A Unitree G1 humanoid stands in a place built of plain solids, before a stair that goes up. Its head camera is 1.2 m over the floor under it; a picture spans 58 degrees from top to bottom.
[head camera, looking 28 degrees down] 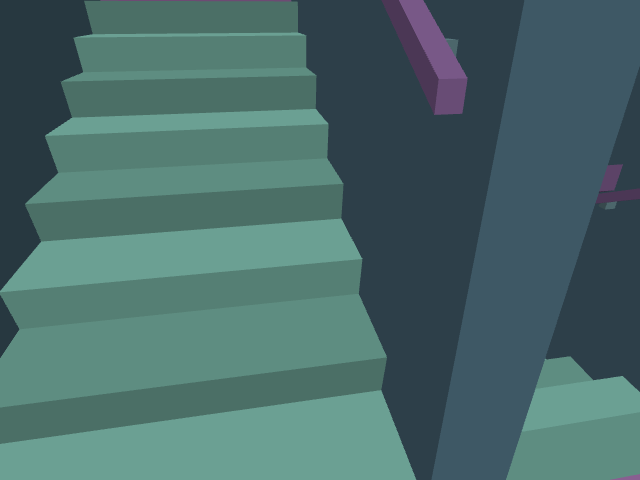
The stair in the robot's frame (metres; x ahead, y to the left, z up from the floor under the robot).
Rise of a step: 0.16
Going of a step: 0.30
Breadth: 1.10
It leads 10 degrees to the left of straight ahead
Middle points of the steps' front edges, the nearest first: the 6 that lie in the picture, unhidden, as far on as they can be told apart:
0.85 0.35 0.31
1.15 0.40 0.47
1.44 0.45 0.62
1.74 0.51 0.78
2.03 0.56 0.93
2.33 0.61 1.09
